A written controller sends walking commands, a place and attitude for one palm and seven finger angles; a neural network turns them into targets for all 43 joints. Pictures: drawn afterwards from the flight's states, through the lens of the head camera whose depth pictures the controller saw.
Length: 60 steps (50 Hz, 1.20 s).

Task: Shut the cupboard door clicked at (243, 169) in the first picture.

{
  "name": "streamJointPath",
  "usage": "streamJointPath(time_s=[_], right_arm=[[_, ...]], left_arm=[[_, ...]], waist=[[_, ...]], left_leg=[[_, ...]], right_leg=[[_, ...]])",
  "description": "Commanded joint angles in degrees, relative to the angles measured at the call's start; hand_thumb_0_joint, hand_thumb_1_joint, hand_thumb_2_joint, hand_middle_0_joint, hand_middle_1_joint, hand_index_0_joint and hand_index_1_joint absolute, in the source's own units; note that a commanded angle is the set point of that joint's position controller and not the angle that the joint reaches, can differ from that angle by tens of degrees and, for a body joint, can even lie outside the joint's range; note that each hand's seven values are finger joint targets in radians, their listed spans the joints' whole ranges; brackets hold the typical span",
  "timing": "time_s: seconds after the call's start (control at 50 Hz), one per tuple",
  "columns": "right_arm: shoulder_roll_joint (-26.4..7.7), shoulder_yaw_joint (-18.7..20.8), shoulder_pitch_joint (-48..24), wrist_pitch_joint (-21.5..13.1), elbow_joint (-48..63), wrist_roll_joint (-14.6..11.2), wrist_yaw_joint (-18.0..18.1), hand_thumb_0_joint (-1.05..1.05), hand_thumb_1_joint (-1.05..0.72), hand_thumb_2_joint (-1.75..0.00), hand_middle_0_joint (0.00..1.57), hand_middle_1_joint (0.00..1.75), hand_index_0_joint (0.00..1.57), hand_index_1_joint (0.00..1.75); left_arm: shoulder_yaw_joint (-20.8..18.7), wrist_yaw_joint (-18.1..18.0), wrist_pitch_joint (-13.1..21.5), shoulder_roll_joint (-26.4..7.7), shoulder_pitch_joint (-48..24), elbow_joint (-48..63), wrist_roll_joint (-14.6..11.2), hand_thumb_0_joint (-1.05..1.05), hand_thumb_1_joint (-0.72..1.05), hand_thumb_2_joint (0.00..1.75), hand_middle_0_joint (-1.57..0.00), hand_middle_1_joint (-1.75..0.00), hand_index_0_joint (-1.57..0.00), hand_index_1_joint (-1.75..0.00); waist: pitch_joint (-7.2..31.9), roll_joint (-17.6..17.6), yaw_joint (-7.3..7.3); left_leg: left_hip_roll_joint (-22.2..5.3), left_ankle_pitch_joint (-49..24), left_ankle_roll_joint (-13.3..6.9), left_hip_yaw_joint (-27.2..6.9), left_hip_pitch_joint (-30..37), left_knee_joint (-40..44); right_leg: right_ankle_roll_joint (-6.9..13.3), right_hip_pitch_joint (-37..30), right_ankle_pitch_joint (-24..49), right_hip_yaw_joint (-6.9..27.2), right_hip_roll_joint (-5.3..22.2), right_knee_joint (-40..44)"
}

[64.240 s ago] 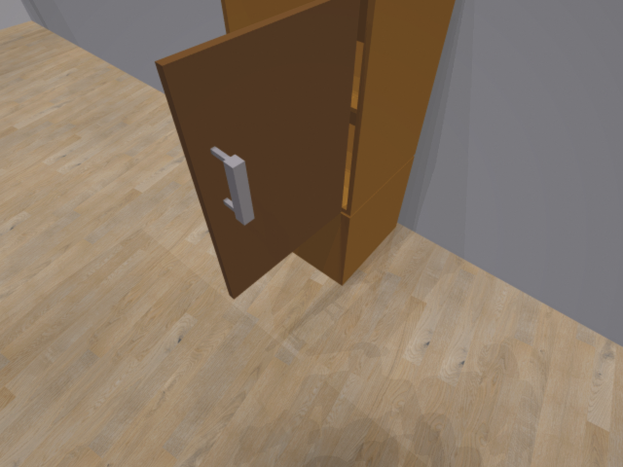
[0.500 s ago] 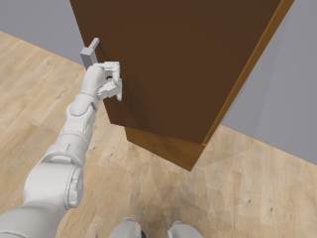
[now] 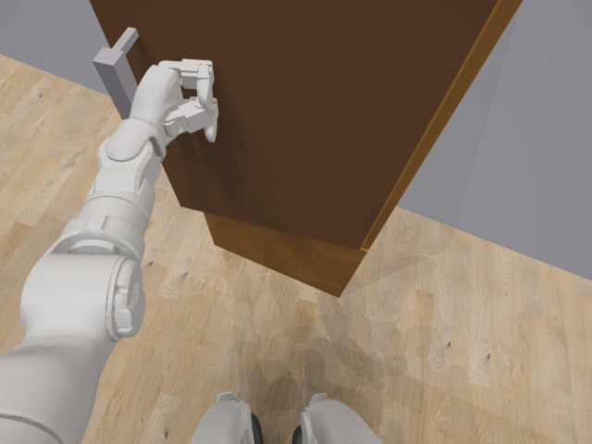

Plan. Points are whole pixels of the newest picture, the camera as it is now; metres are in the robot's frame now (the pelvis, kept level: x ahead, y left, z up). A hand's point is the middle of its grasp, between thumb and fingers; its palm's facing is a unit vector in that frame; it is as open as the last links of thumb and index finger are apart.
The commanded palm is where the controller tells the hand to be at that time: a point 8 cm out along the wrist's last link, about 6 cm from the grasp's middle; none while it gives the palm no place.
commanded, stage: push the door shut along its arc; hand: left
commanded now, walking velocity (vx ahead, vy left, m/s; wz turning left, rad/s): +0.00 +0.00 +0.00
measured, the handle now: (137, 90) +0.57 +0.14 +0.10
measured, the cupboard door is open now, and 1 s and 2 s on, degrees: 9 0 0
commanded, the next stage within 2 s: pull the fist back off the door in 0.30 s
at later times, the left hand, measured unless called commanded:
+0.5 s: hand (224, 85) +0.56 +0.03 +0.11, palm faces -0.24 -0.97 +0.11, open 3.2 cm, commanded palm +0.54 +0.07 +0.11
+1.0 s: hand (228, 125) +0.49 +0.03 +0.11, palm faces +0.00 -1.00 -0.02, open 3.1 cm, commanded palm +0.46 +0.08 +0.11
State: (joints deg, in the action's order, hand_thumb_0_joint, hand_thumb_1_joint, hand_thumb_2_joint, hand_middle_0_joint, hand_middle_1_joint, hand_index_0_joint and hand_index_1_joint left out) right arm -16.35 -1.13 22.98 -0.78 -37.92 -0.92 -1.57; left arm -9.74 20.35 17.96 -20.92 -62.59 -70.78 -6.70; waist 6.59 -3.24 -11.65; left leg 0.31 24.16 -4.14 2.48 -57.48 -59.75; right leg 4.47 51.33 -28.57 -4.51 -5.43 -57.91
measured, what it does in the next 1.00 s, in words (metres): stands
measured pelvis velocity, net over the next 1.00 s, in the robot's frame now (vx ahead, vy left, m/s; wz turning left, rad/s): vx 0.02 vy -0.01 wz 0.00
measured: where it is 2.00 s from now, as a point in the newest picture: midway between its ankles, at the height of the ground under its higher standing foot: outside the picture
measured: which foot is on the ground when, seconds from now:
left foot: down 0.00-1.00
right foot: down 0.00-1.00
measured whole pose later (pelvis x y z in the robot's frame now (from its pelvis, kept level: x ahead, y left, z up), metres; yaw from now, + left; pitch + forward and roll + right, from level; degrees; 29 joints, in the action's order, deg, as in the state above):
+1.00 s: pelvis +0.02 -0.01 +0.02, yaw +0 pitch +18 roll +0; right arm -14.7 1.4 25.1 2.3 -37.1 1.7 -7.2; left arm -8.0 -9.4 24.1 -5.8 -46.9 -60.6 -1.8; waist 8.9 -2.5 -7.2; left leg 0.4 23.5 -2.9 3.5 -47.3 -52.9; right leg 4.8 42.2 -27.9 -2.6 -5.7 -52.3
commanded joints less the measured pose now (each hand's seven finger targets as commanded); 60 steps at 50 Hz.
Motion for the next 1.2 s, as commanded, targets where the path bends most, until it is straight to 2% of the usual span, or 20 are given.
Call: streamJointPath(time_s=[0.0,0.1,0.16,0.22,0.26,0.38,0.4,0.42,0.48,0.5,0.54,0.56,0.6,0.68,0.74,0.82,0.88,0.92,1.1,1.18], right_arm=[[-10.2,3.9,8.7,-1.1,2.6,0.3,1.0,0.00,-0.90,-0.90,0.20,0.30,0.20,0.30],[-10.5,3.8,9.4,-1.3,1.1,0.4,1.6,0.00,-0.90,-0.90,0.20,0.30,0.20,0.30],[-10.4,4.0,9.2,-1.9,0.6,0.6,1.6,0.00,-0.90,-0.90,0.20,0.30,0.20,0.30],[-10.5,4.2,9.2,-2.2,0.3,0.7,1.8,0.00,-0.90,-0.90,0.20,0.30,0.20,0.30],[-10.4,4.1,9.2,-2.4,0.0,0.8,1.9,0.00,-0.90,-0.90,0.20,0.30,0.20,0.30],[-10.6,3.9,9.8,-3.0,-1.2,1.1,2.5,0.00,-0.90,-0.90,0.20,0.30,0.20,0.30],[-8.5,3.5,11.7,-3.5,0.4,1.1,1.1,0.00,-0.90,-0.90,0.20,0.30,0.20,0.30],[-8.4,3.5,12.0,-3.7,0.9,1.6,-0.2,0.00,-0.90,-0.90,0.20,0.30,0.20,0.30],[-7.6,4.4,13.1,-3.5,1.5,4.1,-3.5,0.00,-0.90,-0.90,0.20,0.30,0.20,0.30],[-7.3,4.7,13.3,-3.4,1.4,5.0,-4.5,0.00,-0.90,-0.90,0.20,0.30,0.20,0.30],[-7.4,5.5,14.2,-2.9,0.9,5.9,-6.1,0.00,-0.90,-0.90,0.20,0.30,0.20,0.30],[-7.9,6.1,14.5,-2.1,0.7,5.8,-6.4,0.00,-0.90,-0.90,0.20,0.30,0.20,0.30],[-8.1,6.4,14.3,-0.7,1.0,5.2,-6.4,0.00,-0.90,-0.90,0.20,0.30,0.20,0.30],[-7.8,5.8,13.0,0.8,2.5,3.9,-5.0,0.00,-0.90,-0.90,0.20,0.30,0.20,0.30],[-6.8,5.2,11.9,0.5,3.2,3.7,-4.4,0.00,-0.90,-0.90,0.20,0.30,0.20,0.30],[-6.4,5.4,10.7,0.5,3.5,3.7,-5.0,0.00,-0.90,-0.90,0.20,0.30,0.20,0.30],[-6.1,5.6,9.2,1.1,4.9,3.1,-5.3,0.00,-0.90,-0.90,0.20,0.30,0.20,0.30],[-6.3,5.5,8.3,1.8,5.2,2.6,-5.1,0.00,-0.90,-0.90,0.20,0.30,0.20,0.30],[-5.5,5.5,3.2,0.3,4.3,2.2,-3.7,0.00,-0.90,-0.90,0.20,0.30,0.20,0.30],[-5.6,5.2,1.7,0.6,4.9,1.8,-3.4,0.00,-0.90,-0.90,0.20,0.30,0.20,0.30]], left_arm=[[-0.1,0.7,2.3,-7.9,-31.0,11.8,-0.8,0.00,0.90,0.90,-1.30,-1.50,-1.30,-1.50],[0.8,1.4,1.2,-7.9,-35.2,9.7,-0.7,0.00,0.90,0.90,-1.30,-1.50,-1.30,-1.50],[2.3,2.2,1.1,-5.4,-36.5,10.9,-0.9,0.00,0.90,0.90,-1.30,-1.50,-1.30,-1.50],[3.0,2.8,0.5,-4.7,-38.4,12.2,-1.2,0.00,0.90,0.90,-1.30,-1.50,-1.30,-1.50],[2.8,3.0,0.1,-4.8,-38.7,12.0,-1.2,0.00,0.90,0.90,-1.30,-1.50,-1.30,-1.50],[1.6,2.7,-1.3,-6.1,-42.2,9.1,-0.9,0.00,0.90,0.90,-1.30,-1.50,-1.30,-1.50],[-9.3,-8.0,-2.2,-7.9,-40.2,8.8,-4.5,0.00,0.90,0.90,-1.30,-1.50,-1.30,-1.50],[-6.9,-13.4,-2.5,-4.4,-36.2,7.8,-2.7,0.00,0.90,0.90,-1.30,-1.50,-1.30,-1.50],[-8.1,-27.1,1.6,1.1,-32.9,12.0,0.5,0.00,0.90,0.90,-1.30,-1.50,-1.30,-1.50],[-6.8,-31.6,4.1,2.6,-33.2,14.7,3.5,0.00,0.90,0.90,-1.30,-1.50,-1.30,-1.50],[-2.7,-35.2,7.4,4.6,-31.8,15.1,9.6,0.00,0.90,0.90,-1.30,-1.50,-1.30,-1.50],[-1.9,-35.2,8.1,3.5,-30.0,14.9,11.6,0.00,0.90,0.90,-1.30,-1.50,-1.30,-1.50],[0.1,-33.6,8.0,4.2,-30.9,15.6,11.7,0.00,0.90,0.90,-1.30,-1.50,-1.30,-1.50],[-4.3,-31.3,6.6,0.8,-28.4,18.4,6.7,0.00,0.90,0.90,-1.30,-1.50,-1.30,-1.50],[-4.3,-31.1,8.6,1.6,-23.8,20.6,5.7,0.00,0.90,0.90,-1.30,-1.50,-1.30,-1.50],[-2.3,-30.9,10.6,4.9,-12.7,19.2,6.6,0.00,0.90,0.90,-1.30,-1.50,-1.30,-1.50],[1.6,-29.9,9.8,10.3,-5.6,19.2,5.9,0.00,0.90,0.90,-1.30,-1.50,-1.30,-1.50],[2.5,-29.5,8.4,11.1,-4.2,19.1,5.1,0.00,0.90,0.90,-1.30,-1.50,-1.30,-1.50],[6.8,-31.2,13.9,12.7,-10.8,28.8,5.1,0.00,0.90,0.90,-1.30,-1.50,-1.30,-1.50],[7.2,-31.5,12.1,12.9,-6.6,25.7,5.1,0.00,0.90,0.90,-1.30,-1.50,-1.30,-1.50]], waist=[[29.0,-0.7,-2.21],[27.7,-1.2,-3.83],[31.2,-4.2,-3.71],[32.2,-2.6,-4.31],[32.9,-4.1,-4.02],[30.7,-1.4,-5.42],[32.4,-4.2,-1.94],[33.1,-4.0,-1.90],[35.2,-2.2,-0.82],[35.3,-2.1,-1.01],[34.9,-1.3,-1.99],[35.1,-0.6,-1.75],[35.0,-1.0,-2.19],[36.4,0.0,0.54],[33.1,1.6,1.59],[27.6,4.3,3.09],[24.9,5.7,3.82],[21.1,8.2,3.39],[23.7,2.3,2.75],[22.2,4.7,3.19]], left_leg=[[-0.2,-20.9,0.2,-8.1,27.0,2.6],[-0.4,-21.0,-0.1,-8.4,26.6,1.3],[-0.2,-25.1,-0.1,-8.8,31.0,0.7],[-0.1,-24.6,-0.3,-8.5,30.4,0.1],[0.0,-26.9,-0.2,-8.6,32.4,0.1],[0.0,-24.7,-0.6,-8.0,27.7,-1.5],[-1.0,-24.1,1.1,-8.5,25.4,-0.3],[-1.0,-25.6,1.6,-8.8,25.9,0.8],[-0.8,-28.9,2.2,-8.1,27.3,0.1],[-1.0,-28.9,2.4,-8.0,26.9,-0.4],[-0.8,-30.1,2.1,-8.1,26.9,-0.7],[-0.8,-29.5,2.1,-7.9,27.7,-0.5],[-0.4,-26.7,1.9,-7.3,28.9,0.9],[0.4,-25.1,1.7,-6.0,29.4,4.1],[0.6,-24.8,1.6,-5.2,28.3,5.6],[0.9,-22.1,1.4,-4.0,26.1,6.5],[1.2,-21.4,1.3,-3.2,27.0,7.5],[1.3,-18.1,1.1,-2.8,25.1,8.5],[1.0,-14.6,1.3,-4.0,31.0,8.1],[0.9,-13.0,1.3,-3.9,29.8,8.8]], right_leg=[[-3.7,-4.4,23.3,6.2,1.6,8.0],[-3.7,-1.1,22.0,5.9,1.4,7.5],[-3.5,1.3,23.0,5.3,1.1,6.4],[-3.8,1.1,23.2,5.7,1.2,6.3],[-3.4,2.1,23.7,5.0,0.9,5.6],[-4.2,2.5,23.4,5.7,1.0,5.3],[-2.6,-1.1,24.3,5.8,1.8,5.8],[-3.0,-1.7,25.0,5.7,1.8,5.2],[-3.7,-1.9,28.1,4.7,1.8,4.4],[-3.8,-1.4,28.3,4.4,1.8,4.0],[-4.3,-1.0,29.6,4.3,1.6,3.8],[-4.8,-1.7,30.2,4.6,1.5,4.3],[-5.2,-3.9,30.4,5.2,1.6,6.2],[-5.1,-12.6,33.5,6.1,1.5,8.9],[-5.0,-15.6,35.8,6.3,1.7,9.6],[-6.2,-16.4,37.1,7.0,2.1,10.6],[-6.9,-17.1,38.4,7.1,2.3,11.8],[-7.7,-17.5,37.2,7.7,2.8,13.4],[-6.6,-12.4,26.4,7.6,3.1,13.2],[-6.9,-13.0,24.7,7.7,3.1,13.8]])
